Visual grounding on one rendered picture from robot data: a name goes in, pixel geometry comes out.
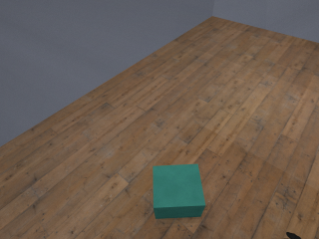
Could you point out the carton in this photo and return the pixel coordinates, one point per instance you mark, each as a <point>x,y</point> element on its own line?
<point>177,191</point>

